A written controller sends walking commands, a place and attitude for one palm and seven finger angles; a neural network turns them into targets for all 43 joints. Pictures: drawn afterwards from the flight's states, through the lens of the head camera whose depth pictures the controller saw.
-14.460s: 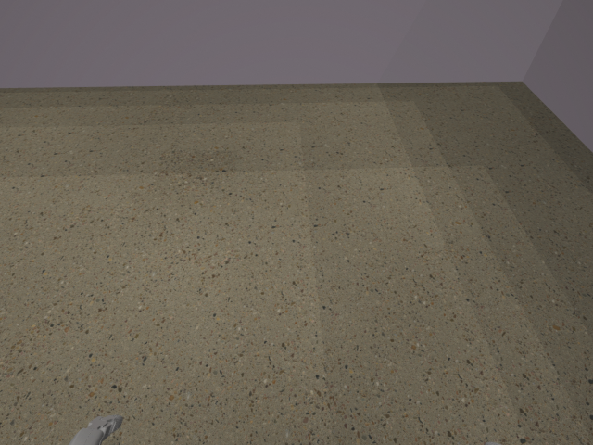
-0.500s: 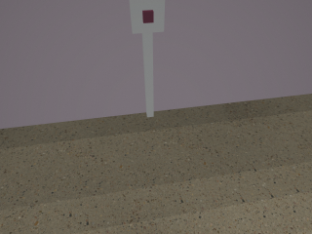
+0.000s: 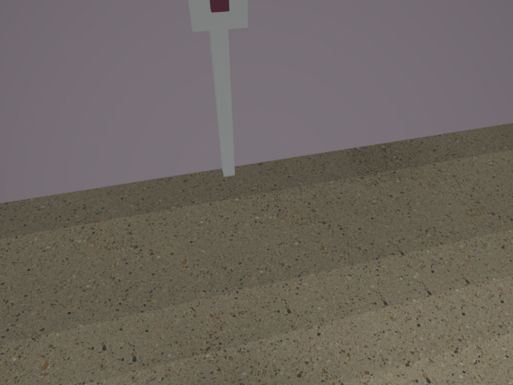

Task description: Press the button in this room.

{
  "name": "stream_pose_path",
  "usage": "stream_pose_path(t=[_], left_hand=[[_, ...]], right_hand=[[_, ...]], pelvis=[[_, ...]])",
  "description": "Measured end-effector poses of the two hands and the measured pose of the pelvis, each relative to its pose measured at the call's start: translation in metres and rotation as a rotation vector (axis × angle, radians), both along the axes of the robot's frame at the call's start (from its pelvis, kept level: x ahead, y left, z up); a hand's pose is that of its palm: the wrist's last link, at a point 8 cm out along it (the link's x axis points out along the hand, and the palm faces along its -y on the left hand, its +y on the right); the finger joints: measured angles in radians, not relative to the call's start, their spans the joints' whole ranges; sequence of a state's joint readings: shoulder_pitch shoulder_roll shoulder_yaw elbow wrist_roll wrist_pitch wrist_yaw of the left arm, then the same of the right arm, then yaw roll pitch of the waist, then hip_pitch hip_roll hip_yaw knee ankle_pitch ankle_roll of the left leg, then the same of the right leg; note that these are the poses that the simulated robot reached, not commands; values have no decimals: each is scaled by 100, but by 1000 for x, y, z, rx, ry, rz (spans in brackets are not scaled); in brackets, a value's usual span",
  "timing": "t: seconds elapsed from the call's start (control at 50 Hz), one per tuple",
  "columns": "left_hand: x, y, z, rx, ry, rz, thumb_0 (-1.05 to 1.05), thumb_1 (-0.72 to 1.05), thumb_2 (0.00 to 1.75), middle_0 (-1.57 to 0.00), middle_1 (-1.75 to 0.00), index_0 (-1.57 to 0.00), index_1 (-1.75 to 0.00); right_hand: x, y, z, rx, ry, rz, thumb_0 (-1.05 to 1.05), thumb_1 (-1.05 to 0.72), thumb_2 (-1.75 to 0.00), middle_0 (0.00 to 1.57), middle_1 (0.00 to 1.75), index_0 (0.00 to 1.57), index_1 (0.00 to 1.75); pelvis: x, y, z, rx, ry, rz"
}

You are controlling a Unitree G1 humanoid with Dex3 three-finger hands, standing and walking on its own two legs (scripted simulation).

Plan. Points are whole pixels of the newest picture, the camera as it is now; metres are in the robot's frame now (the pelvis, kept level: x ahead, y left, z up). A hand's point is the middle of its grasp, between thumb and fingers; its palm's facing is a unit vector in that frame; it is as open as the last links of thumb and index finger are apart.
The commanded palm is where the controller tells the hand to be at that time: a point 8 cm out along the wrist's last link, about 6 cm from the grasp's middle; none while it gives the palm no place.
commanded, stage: walk to a spot facing it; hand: left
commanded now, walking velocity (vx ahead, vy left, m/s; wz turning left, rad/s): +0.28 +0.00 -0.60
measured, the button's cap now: (219, 0) +1.13 +0.19 +0.10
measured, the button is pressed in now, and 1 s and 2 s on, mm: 0 0 0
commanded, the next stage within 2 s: turn to face it in 1.56 s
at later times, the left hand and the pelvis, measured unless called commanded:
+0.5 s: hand (193, 308) +0.28 +0.15 -0.17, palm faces -0.31 -0.94 -0.16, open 7.4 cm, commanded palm none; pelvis +0.12 +0.00 +0.00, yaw -18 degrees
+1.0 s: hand (235, 243) +0.42 +0.08 -0.14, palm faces -0.45 -0.84 -0.29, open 7.3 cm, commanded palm none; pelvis +0.31 -0.10 +0.01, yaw -33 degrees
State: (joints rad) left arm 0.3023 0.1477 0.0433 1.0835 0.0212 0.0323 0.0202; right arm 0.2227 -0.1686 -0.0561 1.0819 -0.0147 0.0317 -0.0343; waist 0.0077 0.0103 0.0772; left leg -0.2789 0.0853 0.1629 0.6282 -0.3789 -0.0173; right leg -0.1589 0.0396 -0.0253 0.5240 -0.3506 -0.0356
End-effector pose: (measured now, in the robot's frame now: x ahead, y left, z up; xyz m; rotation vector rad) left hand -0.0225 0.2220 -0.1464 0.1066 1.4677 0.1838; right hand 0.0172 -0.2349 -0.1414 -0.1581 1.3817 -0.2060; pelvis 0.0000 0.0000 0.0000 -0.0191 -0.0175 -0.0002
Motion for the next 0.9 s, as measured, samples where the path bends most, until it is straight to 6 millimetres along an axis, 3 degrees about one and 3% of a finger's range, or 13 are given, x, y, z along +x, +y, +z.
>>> stream_pose_path(t=[0.08,0.14,0.24,0.32,0.44,0.54,0.6,0.64,0.68,0.8,0.9], left_hand=[[18,22,-7,-10,-13,-31,0,91,90,-20,-30,-20,-30],[45,37,-6,-12,-10,-94,0,91,90,-20,-30,-20,-30],[122,53,8,1,-101,-201,1,91,90,-19,-30,-20,-30],[187,50,14,11,-194,-261,1,91,90,-19,-29,-19,-30],[269,10,13,-23,-247,-358,0,91,90,-19,-29,-19,-30],[334,-51,5,-80,-264,-466,1,91,90,-19,-29,-19,-30],[374,-91,-2,-106,-300,-521,1,91,90,-19,-29,-19,-30],[394,-111,-9,-108,-336,-536,0,91,90,-19,-29,-19,-30],[404,-121,-12,-96,-339,-538,0,91,90,-19,-30,-20,-30],[418,-115,9,1,-232,-562,-1,93,90,-20,-30,-20,-30],[436,-107,31,62,-175,-595,0,92,90,-20,-30,-20,-30]], right_hand=[[10,7,7,-34,-50,-29,0,-91,-90,20,30,20,30],[12,13,13,-56,-112,-73,0,-91,-90,20,30,20,30],[-7,30,22,-52,-84,-162,0,-91,-90,20,30,20,30],[-26,48,24,-22,-10,-233,0,-91,-90,20,30,20,30],[-43,72,19,45,106,-351,0,-91,-90,20,30,20,30],[-41,77,13,96,193,-449,0,-91,-90,20,30,21,30],[-32,67,4,121,235,-503,0,-91,-90,20,30,21,30],[-19,50,-7,133,246,-524,0,-91,-90,20,30,21,30],[6,24,-14,119,216,-533,0,-91,-90,20,30,21,30],[132,-70,-3,0,-99,-493,1,-91,-90,20,30,20,30],[224,-121,15,-50,-302,-455,0,-91,-90,20,30,20,30]], pelvis=[[10,15,-3,4,5,-48],[20,26,-2,-2,7,-106],[41,34,9,-16,8,-172],[60,31,11,-15,12,-218],[98,17,7,-8,24,-284],[134,-5,-1,-1,34,-333],[161,-27,-12,3,34,-370],[180,-46,-22,17,22,-395],[193,-59,-25,23,10,-429],[229,-82,-5,34,0,-495],[267,-93,7,53,16,-549]])
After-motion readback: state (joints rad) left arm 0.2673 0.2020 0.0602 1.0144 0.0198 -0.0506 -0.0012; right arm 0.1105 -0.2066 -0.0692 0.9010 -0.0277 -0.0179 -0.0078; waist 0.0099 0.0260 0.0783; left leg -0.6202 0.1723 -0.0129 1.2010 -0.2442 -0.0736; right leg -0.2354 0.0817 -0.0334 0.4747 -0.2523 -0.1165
